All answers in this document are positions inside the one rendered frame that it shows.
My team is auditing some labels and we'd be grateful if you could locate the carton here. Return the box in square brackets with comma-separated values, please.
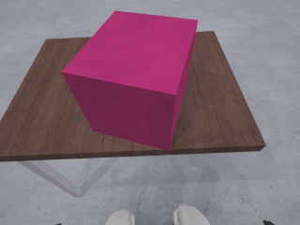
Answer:
[61, 10, 198, 151]

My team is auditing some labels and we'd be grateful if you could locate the left robot thigh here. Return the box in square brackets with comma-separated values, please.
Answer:
[105, 210, 135, 225]

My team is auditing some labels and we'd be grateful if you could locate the right robot thigh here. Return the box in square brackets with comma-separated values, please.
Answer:
[172, 205, 211, 225]

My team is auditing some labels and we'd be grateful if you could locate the table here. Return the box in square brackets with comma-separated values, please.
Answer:
[0, 31, 266, 198]

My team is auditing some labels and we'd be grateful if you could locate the robot thigh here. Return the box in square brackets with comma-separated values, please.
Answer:
[105, 210, 135, 225]
[172, 205, 211, 225]

